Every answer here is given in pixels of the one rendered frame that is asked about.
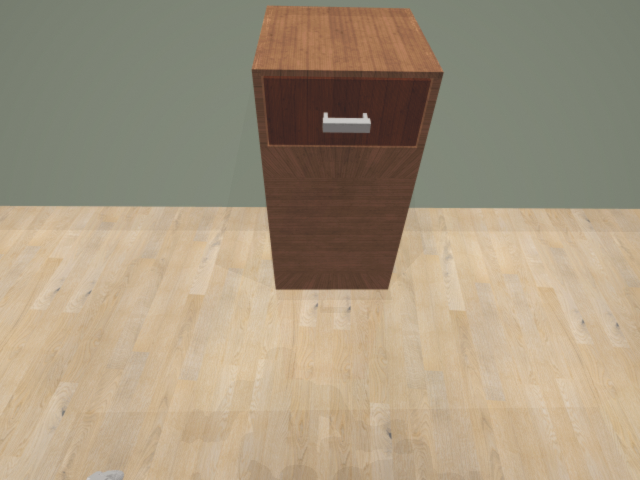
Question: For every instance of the cabinet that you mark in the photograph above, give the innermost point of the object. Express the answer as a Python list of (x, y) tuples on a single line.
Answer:
[(336, 213)]

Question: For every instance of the handle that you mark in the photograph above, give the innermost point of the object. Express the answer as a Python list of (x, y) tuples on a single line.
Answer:
[(346, 125)]

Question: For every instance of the drawer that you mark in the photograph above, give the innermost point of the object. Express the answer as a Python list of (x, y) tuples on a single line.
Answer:
[(295, 107)]

